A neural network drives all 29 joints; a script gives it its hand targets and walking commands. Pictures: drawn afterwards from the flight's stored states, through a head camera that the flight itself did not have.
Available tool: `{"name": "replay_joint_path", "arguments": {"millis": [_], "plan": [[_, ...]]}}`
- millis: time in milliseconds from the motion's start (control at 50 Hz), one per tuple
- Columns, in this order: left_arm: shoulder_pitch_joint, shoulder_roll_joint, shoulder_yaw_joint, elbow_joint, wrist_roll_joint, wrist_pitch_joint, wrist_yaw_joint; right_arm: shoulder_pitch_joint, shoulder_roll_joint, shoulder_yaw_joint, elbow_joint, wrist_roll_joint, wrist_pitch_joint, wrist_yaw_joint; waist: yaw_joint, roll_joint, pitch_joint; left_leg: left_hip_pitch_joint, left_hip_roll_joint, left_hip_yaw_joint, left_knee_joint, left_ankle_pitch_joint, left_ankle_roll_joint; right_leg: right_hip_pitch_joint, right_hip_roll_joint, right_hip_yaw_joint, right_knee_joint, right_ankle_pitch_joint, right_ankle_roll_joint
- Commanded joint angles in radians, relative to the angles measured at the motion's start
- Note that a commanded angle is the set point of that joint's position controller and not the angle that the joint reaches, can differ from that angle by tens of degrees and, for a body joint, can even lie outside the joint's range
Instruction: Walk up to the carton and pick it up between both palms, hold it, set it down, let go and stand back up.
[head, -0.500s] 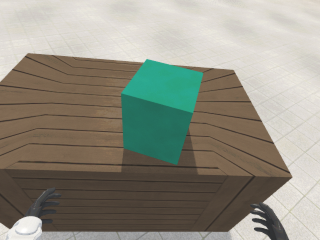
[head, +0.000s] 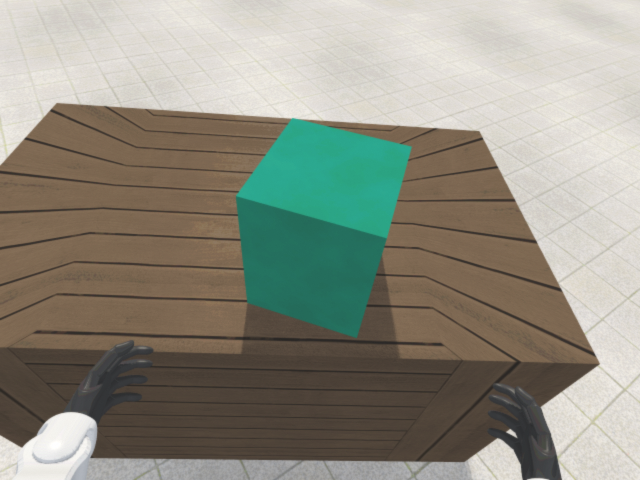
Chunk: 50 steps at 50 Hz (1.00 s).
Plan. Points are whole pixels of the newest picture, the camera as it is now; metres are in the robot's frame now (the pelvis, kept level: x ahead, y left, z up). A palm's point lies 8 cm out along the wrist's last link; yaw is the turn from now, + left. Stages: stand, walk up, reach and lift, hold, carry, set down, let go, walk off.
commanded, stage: reach and lift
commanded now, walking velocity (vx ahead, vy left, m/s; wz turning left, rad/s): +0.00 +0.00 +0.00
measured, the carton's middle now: (324, 229) +0.50 +0.00 +0.00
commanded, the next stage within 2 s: none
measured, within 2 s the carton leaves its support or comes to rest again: neither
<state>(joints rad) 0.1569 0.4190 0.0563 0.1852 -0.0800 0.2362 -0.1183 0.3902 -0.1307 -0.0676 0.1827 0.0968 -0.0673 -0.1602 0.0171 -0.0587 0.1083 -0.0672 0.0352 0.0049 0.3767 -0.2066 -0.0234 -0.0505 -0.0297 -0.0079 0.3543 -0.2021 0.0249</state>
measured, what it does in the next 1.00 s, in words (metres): stands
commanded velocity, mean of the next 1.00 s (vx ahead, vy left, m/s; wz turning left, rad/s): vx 0.00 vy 0.00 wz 0.00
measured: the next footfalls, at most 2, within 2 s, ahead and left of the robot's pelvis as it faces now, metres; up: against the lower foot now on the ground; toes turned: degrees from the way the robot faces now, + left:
none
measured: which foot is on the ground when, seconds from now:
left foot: down 0.00-1.00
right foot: down 0.00-1.00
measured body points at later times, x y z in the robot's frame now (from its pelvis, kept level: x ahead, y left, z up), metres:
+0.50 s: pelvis +0.00 +0.01 +0.00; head +0.00 +0.04 +0.45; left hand +0.21 +0.26 +0.02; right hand +0.17 -0.18 +0.02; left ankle +0.01 +0.13 -0.75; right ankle +0.00 -0.14 -0.75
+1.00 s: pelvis +0.02 +0.01 +0.00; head +0.04 +0.04 +0.45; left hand +0.24 +0.25 +0.04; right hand +0.23 -0.16 +0.04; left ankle +0.01 +0.13 -0.75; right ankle +0.00 -0.14 -0.75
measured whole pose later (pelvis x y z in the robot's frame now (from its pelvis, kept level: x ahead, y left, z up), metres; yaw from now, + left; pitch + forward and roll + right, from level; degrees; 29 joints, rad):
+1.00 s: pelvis +0.02 +0.01 +0.00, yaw +0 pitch -4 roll -1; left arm 0.25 0.44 0.00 -0.10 -0.27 0.09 -0.14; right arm 0.38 0.04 0.05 -0.17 0.12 0.09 -0.32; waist 0.06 -0.05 0.11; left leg -0.07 0.04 0.01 0.38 -0.24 -0.02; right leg -0.04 -0.03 -0.01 0.33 -0.22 0.03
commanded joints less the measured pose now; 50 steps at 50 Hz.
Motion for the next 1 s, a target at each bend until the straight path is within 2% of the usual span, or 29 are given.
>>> {"name": "replay_joint_path", "arguments": {"millis": [0,40,80,140,160,200,240,300,380,400,420,440,460,520,600,640,700,740,820,880,940,980], "plan": [[0.09,0.13,0.081,-0.163,-0.066,-0.074,-0.031,0.095,0.007,0.093,-0.225,0.031,-0.032,-0.048,0.031,0.089,-0.103,0.139,-0.042,0.104,-0.027,0.256,0.008,0.003,0.028,-0.01,-0.098,0.238,-0.005],[0.113,0.125,0.081,-0.196,-0.072,-0.099,-0.036,0.124,0.031,0.113,-0.238,0.035,-0.046,-0.055,0.036,0.113,-0.096,0.159,-0.04,0.092,-0.016,0.284,-0.002,0.003,0.029,-0.007,-0.105,0.246,-0.012],[0.142,0.129,0.086,-0.202,-0.079,-0.125,-0.048,0.153,0.053,0.133,-0.259,0.033,-0.058,-0.066,0.041,0.093,-0.092,0.161,-0.035,0.085,-0.007,0.288,-0.001,0.0,0.024,-0.004,-0.105,0.273,-0.01],[0.162,0.119,0.084,-0.226,-0.089,-0.16,-0.06,0.171,0.072,0.152,-0.274,0.034,-0.083,-0.078,0.048,0.106,-0.087,0.17,-0.031,0.069,0.002,0.315,-0.015,-0.01,0.027,-0.001,-0.112,0.269,-0.015],[0.167,0.125,0.072,-0.242,-0.099,-0.174,-0.062,0.185,0.082,0.156,-0.284,0.039,-0.093,-0.083,0.047,0.122,-0.089,0.169,-0.029,0.068,0.008,0.306,-0.018,-0.011,0.026,0.002,-0.115,0.246,-0.019],[0.161,0.126,0.062,-0.248,-0.115,-0.195,-0.069,0.18,0.095,0.162,-0.312,0.034,-0.106,-0.097,0.052,0.108,-0.075,0.165,-0.024,0.064,0.008,0.277,-0.021,-0.023,0.023,0.002,-0.121,0.213,-0.02],[0.152,0.14,0.052,-0.282,-0.132,-0.22,-0.07,0.182,0.115,0.167,-0.35,0.025,-0.119,-0.104,0.046,0.114,-0.075,0.147,-0.02,0.063,0.006,0.236,-0.021,-0.033,0.019,0.008,-0.116,0.182,-0.019],[0.151,0.148,0.039,-0.29,-0.145,-0.246,-0.074,0.196,0.151,0.173,-0.36,0.024,-0.124,-0.123,0.054,0.127,-0.065,0.124,-0.013,0.058,0.006,0.178,-0.02,-0.051,0.014,0.016,-0.12,0.108,-0.028],[0.14,0.159,0.034,-0.297,-0.15,-0.254,-0.076,0.192,0.181,0.183,-0.399,0.019,-0.111,-0.15,0.053,0.143,-0.045,0.092,-0.002,0.054,0.001,0.09,-0.01,-0.072,0.009,0.022,-0.123,0.007,-0.041],[0.141,0.155,0.027,-0.299,-0.155,-0.258,-0.076,0.189,0.188,0.192,-0.41,0.017,-0.107,-0.155,0.052,0.131,-0.042,0.074,0.001,0.048,-0.003,0.086,-0.007,-0.065,0.009,0.021,-0.117,0.006,-0.042],[0.125,0.16,0.021,-0.313,-0.161,-0.258,-0.073,0.182,0.192,0.185,-0.423,0.02,-0.103,-0.158,0.051,0.149,-0.048,0.069,0.0,0.05,-0.005,0.078,-0.008,-0.064,0.008,0.023,-0.116,-0.004,-0.042],[0.125,0.156,0.02,-0.319,-0.167,-0.263,-0.074,0.19,0.204,0.189,-0.441,0.017,-0.098,-0.163,0.051,0.133,-0.046,0.071,0.005,0.053,-0.004,0.064,-0.003,-0.069,0.01,0.022,-0.115,-0.012,-0.045],[0.118,0.16,0.018,-0.312,-0.161,-0.258,-0.071,0.181,0.205,0.194,-0.438,0.024,-0.091,-0.168,0.05,0.158,-0.043,0.061,0.006,0.05,-0.003,0.063,-0.005,-0.059,0.012,0.022,-0.11,-0.012,-0.047],[0.115,0.173,0.033,-0.318,-0.156,-0.253,-0.067,0.176,0.205,0.195,-0.445,0.024,-0.063,-0.178,0.064,0.151,-0.042,0.056,0.008,0.047,-0.01,0.041,0.001,-0.066,0.008,0.028,-0.113,-0.029,-0.047],[0.044,0.183,0.016,-0.346,-0.176,-0.236,-0.061,0.11,0.189,0.171,-0.484,0.021,-0.008,-0.18,0.057,0.17,-0.036,0.005,0.02,0.051,-0.037,-0.037,0.01,-0.034,0.01,0.023,-0.102,-0.078,-0.052],[0.024,0.201,0.01,-0.366,-0.186,-0.232,-0.053,0.092,0.193,0.172,-0.508,0.021,0.012,-0.183,0.052,0.181,-0.053,-0.006,0.017,0.051,-0.034,-0.037,0.01,-0.03,0.006,0.025,-0.097,-0.069,-0.054],[-0.001,0.2,-0.01,-0.359,-0.218,-0.218,-0.042,0.058,0.183,0.149,-0.519,0.015,0.044,-0.179,0.034,0.157,-0.055,-0.011,0.016,0.047,-0.041,-0.047,0.014,-0.031,0.0,0.027,-0.094,-0.057,-0.05],[-0.032,0.21,-0.009,-0.375,-0.227,-0.207,-0.034,0.021,0.173,0.14,-0.535,0.019,0.072,-0.175,0.032,0.17,-0.054,-0.033,0.017,0.046,-0.048,-0.079,0.018,-0.022,0.0,0.026,-0.089,-0.078,-0.053],[-0.065,0.226,-0.007,-0.385,-0.229,-0.175,-0.025,-0.004,0.159,0.126,-0.539,0.017,0.122,-0.177,0.023,0.174,-0.071,-0.018,0.012,0.048,-0.05,-0.029,0.016,-0.001,-0.004,0.029,-0.083,-0.004,-0.049],[-0.1,0.227,-0.011,-0.447,-0.249,-0.169,-0.013,-0.042,0.149,0.114,-0.544,0.027,0.15,-0.176,0.009,0.175,-0.126,-0.009,0.01,0.048,-0.038,0.039,0.01,0.018,0.001,0.024,-0.065,0.061,-0.045],[-0.121,0.231,0.002,-0.442,-0.241,-0.15,-0.013,-0.068,0.129,0.114,-0.519,0.028,0.17,-0.181,0.003,0.184,-0.128,0.021,0.006,0.043,-0.024,0.109,0.002,0.024,0.002,0.023,-0.065,0.152,-0.04],[-0.132,0.208,0.002,-0.439,-0.243,-0.133,-0.015,-0.089,0.123,0.114,-0.503,0.036,0.174,-0.184,-0.014,0.173,-0.156,0.038,0.004,0.039,-0.011,0.177,-0.005,0.044,0.009,0.019,-0.054,0.237,-0.033]]}}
